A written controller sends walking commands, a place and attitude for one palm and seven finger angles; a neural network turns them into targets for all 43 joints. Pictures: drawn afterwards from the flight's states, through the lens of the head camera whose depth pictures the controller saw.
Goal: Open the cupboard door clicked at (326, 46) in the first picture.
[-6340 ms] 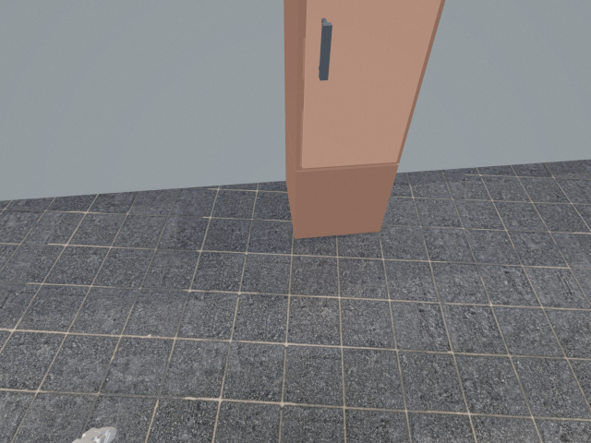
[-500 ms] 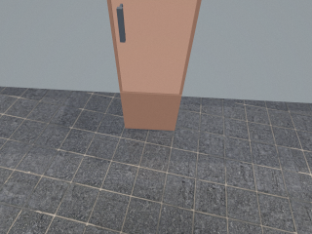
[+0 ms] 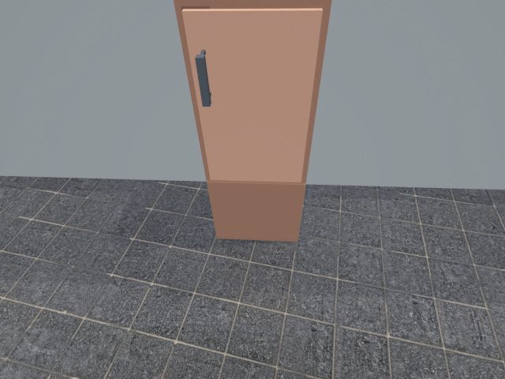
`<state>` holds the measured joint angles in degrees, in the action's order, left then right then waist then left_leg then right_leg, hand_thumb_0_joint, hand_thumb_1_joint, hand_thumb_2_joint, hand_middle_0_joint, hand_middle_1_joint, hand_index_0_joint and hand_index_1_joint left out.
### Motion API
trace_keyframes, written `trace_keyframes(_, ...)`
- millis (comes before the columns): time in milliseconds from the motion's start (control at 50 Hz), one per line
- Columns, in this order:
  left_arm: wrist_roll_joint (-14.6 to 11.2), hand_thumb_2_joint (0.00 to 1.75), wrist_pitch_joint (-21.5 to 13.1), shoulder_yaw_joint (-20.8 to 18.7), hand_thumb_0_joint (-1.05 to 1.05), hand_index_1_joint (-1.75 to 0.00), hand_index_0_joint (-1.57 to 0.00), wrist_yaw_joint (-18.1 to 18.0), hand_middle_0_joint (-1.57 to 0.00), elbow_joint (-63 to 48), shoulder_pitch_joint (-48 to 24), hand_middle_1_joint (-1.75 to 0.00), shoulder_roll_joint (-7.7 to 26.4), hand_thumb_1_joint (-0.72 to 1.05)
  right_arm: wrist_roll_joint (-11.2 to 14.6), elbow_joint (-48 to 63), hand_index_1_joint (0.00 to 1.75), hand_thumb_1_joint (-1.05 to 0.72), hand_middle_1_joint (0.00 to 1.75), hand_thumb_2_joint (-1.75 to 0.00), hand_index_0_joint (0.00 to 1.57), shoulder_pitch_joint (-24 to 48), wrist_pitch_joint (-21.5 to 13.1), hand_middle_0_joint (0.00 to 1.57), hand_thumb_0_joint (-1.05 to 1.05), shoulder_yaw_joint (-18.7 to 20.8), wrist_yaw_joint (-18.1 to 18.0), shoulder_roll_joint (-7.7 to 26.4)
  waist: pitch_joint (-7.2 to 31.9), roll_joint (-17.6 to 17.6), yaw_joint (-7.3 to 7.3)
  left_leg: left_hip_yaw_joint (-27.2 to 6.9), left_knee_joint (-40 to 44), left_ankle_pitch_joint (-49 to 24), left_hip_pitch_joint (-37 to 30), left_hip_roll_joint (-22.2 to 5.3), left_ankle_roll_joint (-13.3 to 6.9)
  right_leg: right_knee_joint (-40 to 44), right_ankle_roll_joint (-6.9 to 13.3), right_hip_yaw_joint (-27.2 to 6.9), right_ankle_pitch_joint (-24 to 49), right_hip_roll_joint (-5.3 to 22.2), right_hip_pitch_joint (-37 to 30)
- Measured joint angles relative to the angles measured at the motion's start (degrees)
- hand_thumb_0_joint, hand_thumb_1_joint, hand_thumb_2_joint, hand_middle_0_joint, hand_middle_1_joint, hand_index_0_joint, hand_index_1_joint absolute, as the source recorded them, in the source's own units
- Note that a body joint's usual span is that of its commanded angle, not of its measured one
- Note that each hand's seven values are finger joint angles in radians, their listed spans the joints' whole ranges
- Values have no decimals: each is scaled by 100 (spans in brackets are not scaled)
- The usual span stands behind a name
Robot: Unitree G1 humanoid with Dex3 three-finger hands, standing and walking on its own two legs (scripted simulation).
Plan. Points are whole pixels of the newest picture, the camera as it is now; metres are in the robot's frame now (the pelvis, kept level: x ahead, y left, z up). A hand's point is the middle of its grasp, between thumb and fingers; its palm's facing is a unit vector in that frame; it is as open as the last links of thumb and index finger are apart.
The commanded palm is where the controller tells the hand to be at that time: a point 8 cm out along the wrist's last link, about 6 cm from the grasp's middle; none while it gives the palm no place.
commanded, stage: take the last steps up to it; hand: left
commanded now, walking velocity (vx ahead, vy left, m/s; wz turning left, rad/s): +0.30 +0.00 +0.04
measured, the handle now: (205, 78) +0.86 +0.19 +0.08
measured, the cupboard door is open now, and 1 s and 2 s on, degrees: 0 0 0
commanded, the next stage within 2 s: come to a stop and stand still in 0.70 s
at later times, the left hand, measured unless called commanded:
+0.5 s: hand out of the picture +0.10 +0.23 -0.18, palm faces +0.08 -0.99 -0.13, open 7.4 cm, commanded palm none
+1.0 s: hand (187, 262) +0.41 +0.19 -0.16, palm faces +0.00 -0.97 -0.23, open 7.2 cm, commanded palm none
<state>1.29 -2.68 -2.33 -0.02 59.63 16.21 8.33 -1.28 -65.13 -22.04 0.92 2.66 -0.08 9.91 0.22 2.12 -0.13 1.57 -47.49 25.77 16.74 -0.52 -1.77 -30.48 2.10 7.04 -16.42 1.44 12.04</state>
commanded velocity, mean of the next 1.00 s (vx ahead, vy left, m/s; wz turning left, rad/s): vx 0.12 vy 0.02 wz -0.01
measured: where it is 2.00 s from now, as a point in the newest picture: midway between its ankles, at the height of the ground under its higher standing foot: (243, 377)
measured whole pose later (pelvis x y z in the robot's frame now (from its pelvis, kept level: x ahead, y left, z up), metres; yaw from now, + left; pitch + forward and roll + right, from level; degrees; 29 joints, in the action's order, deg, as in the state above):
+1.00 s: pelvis +0.31 +0.02 +0.00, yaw +0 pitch -1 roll +1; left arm 0.7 -1.8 -1.8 -1.6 58.4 7.2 7.3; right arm -0.1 -64.4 -17.7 1.4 2.4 -1.8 8.2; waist -4.5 2.0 -1.9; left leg 2.4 -52.7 30.7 18.5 -1.9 1.8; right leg -30.5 3.4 7.9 -12.5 2.5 17.6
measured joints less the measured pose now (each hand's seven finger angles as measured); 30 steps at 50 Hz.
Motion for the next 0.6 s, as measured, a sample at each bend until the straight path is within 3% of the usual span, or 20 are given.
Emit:
trace_keyframes(60, -9, 90, -42, 7, 0, -30, -20, -56, -20, 110, 284, -30, -58, 92, -31, 30, 30, -91, 30, -90, 20, 106, 33, 20, 1, 66, 68, 12, 52, -57, 29, 109, -988, -493, 710, -167, 72, 481, -2, -12, 85, -13, -341)
trace_keyframes(120, -12, 90, -54, 46, 0, -30, -20, -69, -20, 311, 529, -30, -143, 92, -38, 184, 30, -91, 30, -90, 20, 280, -19, 20, 1, 121, 97, 26, 38, -68, -26, 154, -1064, -1044, 1191, -392, 188, 918, -35, 24, 187, -23, -665)
trace_keyframes(240, 3, 90, -105, 91, 0, -30, -20, -49, -20, 599, 853, -30, -278, 91, -13, 402, 30, -91, 30, -90, 20, 740, -82, 20, 1, 141, 147, -11, -87, -122, 74, 267, -24, -1486, 1430, -622, 279, 1243, -163, 100, 40, -1, -1096)
trace_keyframes(340, 12, 90, -71, 55, 0, -30, -20, -46, -20, 699, 1018, -30, -250, 90, -8, 544, 30, -92, 30, -90, 20, 1136, -216, 19, 1, 88, 164, -32, -232, -251, 254, 487, 1141, -1405, 876, -478, 138, 834, -400, 131, -512, 142, -1270)
trace_keyframes(380, -19, 90, -19, 33, 0, -30, -20, -34, -20, 727, 1087, -30, -238, 90, -45, 634, 30, -92, 30, -90, 20, 1260, -377, 20, 1, 61, 121, -33, -271, -295, 248, 583, 1409, -1624, 609, -404, 25, -125, -371, 54, -969, 270, -962)
trace_keyframes(420, -38, 90, 99, 19, 1, -30, -20, -20, -20, 757, 943, -30, -164, 90, -42, 685, 30, -92, 30, -90, 20, 1361, -475, 20, 0, 29, 51, -114, -372, -405, 223, 706, 1060, -1342, 575, -342, -78, -1797, -211, -279, -1252, 311, -278)
trace_keyframes(480, -14, 90, 185, -41, 1, -30, -20, 13, -20, 701, 657, -30, -33, 90, -3, 690, 30, -92, 30, -90, 20, 1268, -501, 20, 0, 20, -38, -229, -307, -421, 156, 840, 1361, -1175, 184, -277, -100, -3367, -114, -373, -815, 311, 706)
trace_keyframes(520, 17, 90, 190, -88, 1, -30, -20, 33, -20, 563, 434, -30, 55, 91, 28, 695, 30, -95, 30, -90, 20, 1145, -556, 20, -2, 96, -138, -206, -232, -420, 92, 884, 1751, -1268, -97, -194, -107, -3519, -131, -336, -450, 373, 1172)
trace_keyframes(600, 35, 90, 192, -155, 1, -30, -20, 45, -20, 193, 21, -30, 193, 91, 8, 554, 30, -95, 30, -90, 20, 825, -522, 20, -2, 51, -129, -123, -75, -413, 57, 936, 2394, -1379, -571, -64, -130, -3059, -222, -302, 80, 470, 1732)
